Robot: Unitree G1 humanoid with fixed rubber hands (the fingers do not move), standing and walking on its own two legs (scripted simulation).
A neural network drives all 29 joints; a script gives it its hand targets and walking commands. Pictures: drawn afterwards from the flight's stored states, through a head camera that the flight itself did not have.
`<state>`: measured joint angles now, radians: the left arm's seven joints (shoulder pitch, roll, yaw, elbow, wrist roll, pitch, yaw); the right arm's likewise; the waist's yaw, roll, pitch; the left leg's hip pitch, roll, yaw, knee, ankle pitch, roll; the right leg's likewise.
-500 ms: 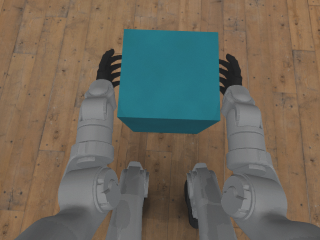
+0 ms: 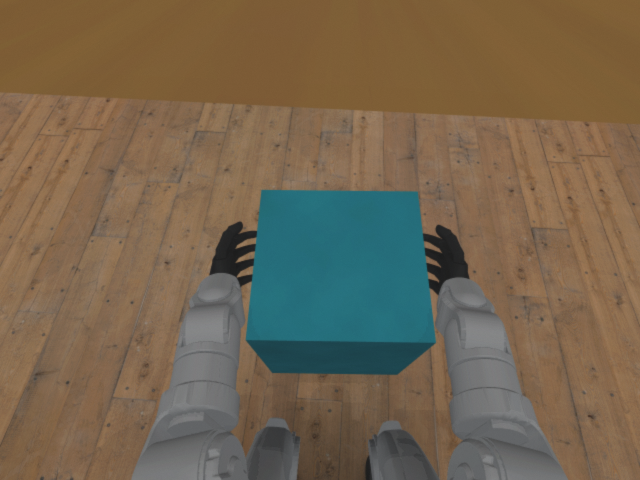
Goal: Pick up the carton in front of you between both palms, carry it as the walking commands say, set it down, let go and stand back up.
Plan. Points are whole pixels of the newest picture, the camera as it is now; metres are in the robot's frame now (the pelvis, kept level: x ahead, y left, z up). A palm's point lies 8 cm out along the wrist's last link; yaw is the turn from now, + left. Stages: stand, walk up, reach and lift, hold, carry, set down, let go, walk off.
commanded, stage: reach and lift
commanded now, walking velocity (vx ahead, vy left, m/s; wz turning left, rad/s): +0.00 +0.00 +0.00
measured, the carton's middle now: (336, 292) +0.39 +0.00 -0.10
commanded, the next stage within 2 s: hold in 1.48 s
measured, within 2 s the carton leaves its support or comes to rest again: neither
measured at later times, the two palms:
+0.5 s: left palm (191, 266) +0.33 +0.15 +0.11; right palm (505, 265) +0.33 -0.15 +0.12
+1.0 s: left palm (185, 261) +0.33 +0.15 +0.13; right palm (510, 261) +0.33 -0.15 +0.13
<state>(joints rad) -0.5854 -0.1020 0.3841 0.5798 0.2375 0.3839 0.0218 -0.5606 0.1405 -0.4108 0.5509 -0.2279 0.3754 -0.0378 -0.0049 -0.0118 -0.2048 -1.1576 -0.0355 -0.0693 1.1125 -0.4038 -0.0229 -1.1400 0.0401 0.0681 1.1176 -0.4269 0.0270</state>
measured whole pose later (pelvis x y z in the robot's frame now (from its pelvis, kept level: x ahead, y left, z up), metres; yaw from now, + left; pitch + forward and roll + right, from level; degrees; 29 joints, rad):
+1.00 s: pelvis +0.03 +0.00 +0.10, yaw +0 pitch -5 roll +0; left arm -0.33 -0.17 0.30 0.35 0.31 0.63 -0.01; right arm -0.33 0.17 -0.30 0.36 -0.31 0.62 0.02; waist 0.00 -0.01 0.03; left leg -0.16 -0.01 -0.07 0.44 -0.20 -0.01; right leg -0.14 0.01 0.08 0.44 -0.22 0.01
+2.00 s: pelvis +0.03 +0.00 +0.10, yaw +0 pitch -8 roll +0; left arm -0.30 -0.16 0.25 0.24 0.29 0.76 -0.01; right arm -0.30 0.16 -0.24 0.24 -0.28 0.75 0.02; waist 0.00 -0.01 0.04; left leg -0.06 -0.01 -0.07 0.38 -0.18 -0.01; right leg -0.05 0.01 0.08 0.38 -0.20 0.01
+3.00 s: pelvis +0.20 +0.00 +0.09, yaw -3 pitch +6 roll +1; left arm -0.10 -0.13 0.13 -0.34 0.10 1.19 0.09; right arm -0.13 0.13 -0.06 -0.29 -0.11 1.17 -0.08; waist 0.01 -0.01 -0.17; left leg -0.32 0.02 0.22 0.48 -0.25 0.06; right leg -0.37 -0.06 -0.06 0.95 -0.47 -0.01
